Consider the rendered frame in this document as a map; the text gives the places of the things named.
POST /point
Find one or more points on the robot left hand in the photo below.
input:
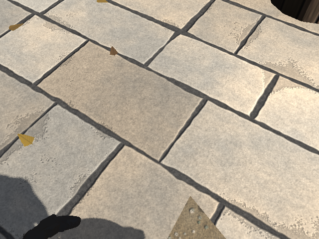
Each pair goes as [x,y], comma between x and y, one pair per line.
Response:
[51,225]

